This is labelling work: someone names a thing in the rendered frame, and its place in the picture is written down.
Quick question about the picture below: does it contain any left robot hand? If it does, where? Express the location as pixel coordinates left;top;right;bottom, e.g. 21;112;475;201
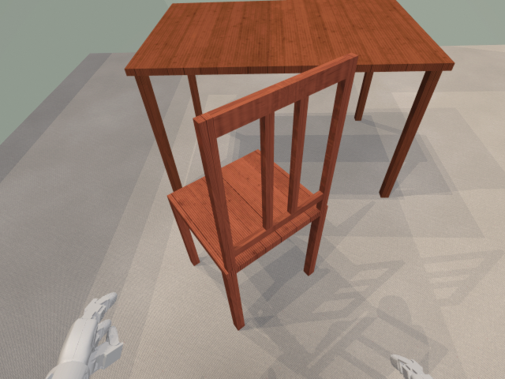
57;292;123;375

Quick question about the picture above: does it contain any right robot hand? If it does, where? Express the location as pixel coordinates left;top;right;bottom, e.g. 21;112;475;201
390;355;433;379

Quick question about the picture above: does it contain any chair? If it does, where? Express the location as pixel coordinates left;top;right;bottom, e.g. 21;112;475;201
167;53;359;331

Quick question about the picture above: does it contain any table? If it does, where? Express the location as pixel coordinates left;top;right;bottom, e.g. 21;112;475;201
125;0;455;198

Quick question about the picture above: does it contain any left robot forearm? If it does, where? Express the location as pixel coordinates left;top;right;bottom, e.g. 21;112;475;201
45;362;90;379

